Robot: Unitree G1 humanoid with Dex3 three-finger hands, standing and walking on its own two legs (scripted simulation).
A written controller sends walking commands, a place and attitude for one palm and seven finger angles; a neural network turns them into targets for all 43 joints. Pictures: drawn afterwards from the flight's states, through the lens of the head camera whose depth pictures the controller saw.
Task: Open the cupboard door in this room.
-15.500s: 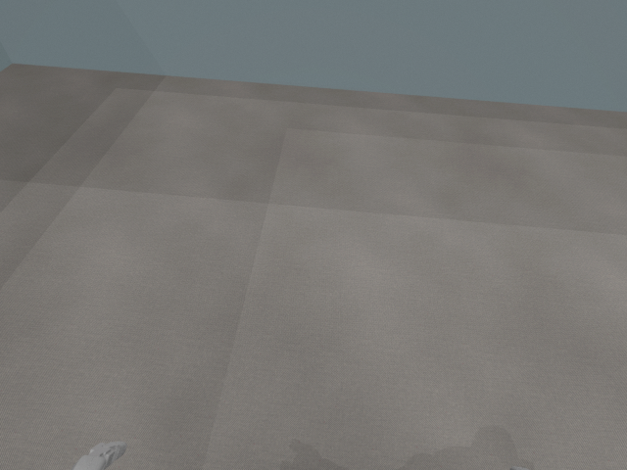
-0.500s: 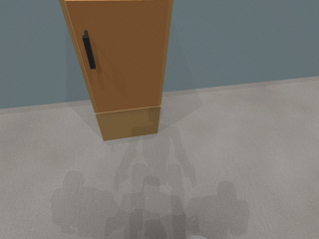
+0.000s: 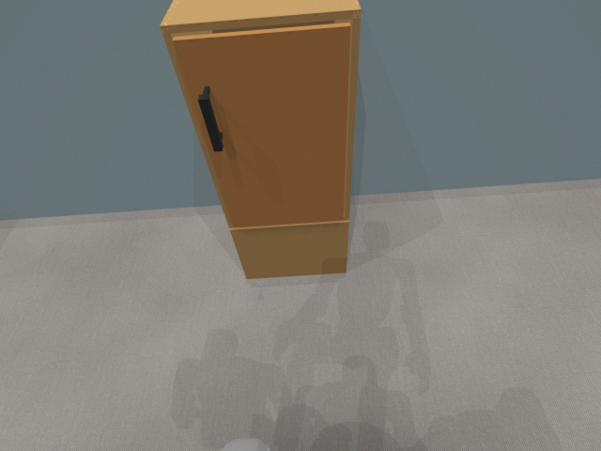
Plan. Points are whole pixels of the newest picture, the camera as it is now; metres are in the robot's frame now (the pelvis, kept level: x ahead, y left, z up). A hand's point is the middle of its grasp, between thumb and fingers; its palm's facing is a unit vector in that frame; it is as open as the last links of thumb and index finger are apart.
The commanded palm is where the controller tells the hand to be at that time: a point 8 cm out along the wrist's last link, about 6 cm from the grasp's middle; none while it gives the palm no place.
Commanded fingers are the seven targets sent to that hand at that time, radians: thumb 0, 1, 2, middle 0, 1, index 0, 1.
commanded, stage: take the last steps up to it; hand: left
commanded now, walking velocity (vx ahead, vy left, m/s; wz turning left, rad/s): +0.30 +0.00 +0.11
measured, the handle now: (212, 119) +0.78 +0.24 +0.00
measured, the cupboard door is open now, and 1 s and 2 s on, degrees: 0 0 0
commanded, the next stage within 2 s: come to a stop and stand still in 0.80 s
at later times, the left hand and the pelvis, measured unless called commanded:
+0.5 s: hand out of the picture +0.02 +0.22 -0.18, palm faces +0.11 -0.98 -0.16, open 7.4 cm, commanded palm none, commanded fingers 0.00 0.90 0.90 -0.20 -0.30 -0.20 -0.30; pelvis +0.05 +0.04 +0.00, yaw +3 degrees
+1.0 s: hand (216, 390) +0.24 +0.17 -0.17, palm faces +0.07 -0.98 -0.19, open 7.3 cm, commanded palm none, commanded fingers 0.00 0.90 0.90 -0.20 -0.30 -0.20 -0.30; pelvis +0.21 -0.01 +0.00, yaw +3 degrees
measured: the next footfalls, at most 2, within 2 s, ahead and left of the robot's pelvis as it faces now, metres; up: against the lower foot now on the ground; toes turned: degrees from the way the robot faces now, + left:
left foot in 0.30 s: +0.00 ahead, +0.16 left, +0.00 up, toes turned +9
right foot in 0.68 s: +0.26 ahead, -0.11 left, +0.00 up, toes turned -7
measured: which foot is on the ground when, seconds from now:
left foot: up 0.00-0.28, down 0.30-0.70, up 0.72-1.00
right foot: down 0.00-0.30, up 0.32-0.66, down 0.68-1.00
